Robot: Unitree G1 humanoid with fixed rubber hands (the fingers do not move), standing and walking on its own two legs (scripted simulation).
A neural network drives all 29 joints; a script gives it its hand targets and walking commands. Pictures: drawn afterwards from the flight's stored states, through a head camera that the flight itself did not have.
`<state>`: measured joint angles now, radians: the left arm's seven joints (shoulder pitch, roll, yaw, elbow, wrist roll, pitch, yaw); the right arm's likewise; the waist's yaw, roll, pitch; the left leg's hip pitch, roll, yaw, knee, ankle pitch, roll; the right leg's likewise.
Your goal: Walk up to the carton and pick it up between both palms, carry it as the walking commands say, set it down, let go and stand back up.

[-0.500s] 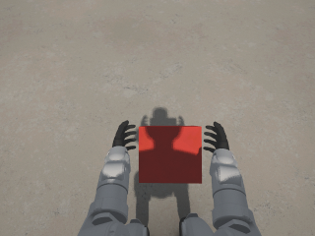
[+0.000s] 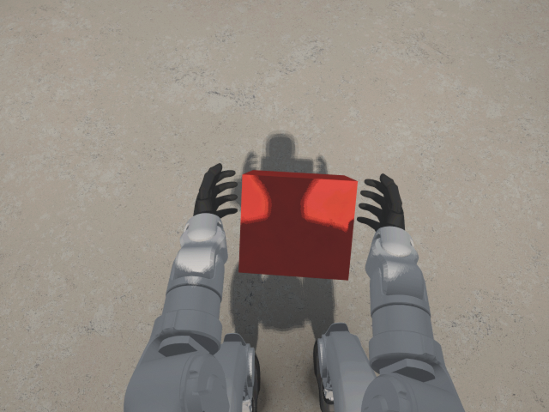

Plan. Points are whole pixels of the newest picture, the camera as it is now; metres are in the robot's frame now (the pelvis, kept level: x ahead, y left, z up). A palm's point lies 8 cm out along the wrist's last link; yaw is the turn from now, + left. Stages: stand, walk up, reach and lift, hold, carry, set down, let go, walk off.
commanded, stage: set down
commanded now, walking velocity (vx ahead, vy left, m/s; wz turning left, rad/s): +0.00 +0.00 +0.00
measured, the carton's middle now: (295, 219) +0.44 -0.04 -0.16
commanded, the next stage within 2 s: none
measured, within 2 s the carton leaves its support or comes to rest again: neither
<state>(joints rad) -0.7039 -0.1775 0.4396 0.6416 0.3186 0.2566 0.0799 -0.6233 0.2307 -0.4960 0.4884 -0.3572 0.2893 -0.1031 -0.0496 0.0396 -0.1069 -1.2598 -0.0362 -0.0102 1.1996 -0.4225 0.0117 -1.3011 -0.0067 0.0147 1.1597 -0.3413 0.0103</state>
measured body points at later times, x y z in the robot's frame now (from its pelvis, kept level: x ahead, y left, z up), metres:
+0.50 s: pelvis +0.00 +0.01 -0.07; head +0.21 -0.01 +0.33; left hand +0.45 +0.10 -0.14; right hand +0.41 -0.17 -0.14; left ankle +0.07 +0.11 -0.62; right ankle +0.10 -0.12 -0.62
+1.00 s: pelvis -0.02 +0.00 -0.14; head +0.24 +0.00 +0.23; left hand +0.48 +0.10 -0.22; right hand +0.44 -0.17 -0.22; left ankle +0.07 +0.11 -0.62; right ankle +0.10 -0.13 -0.62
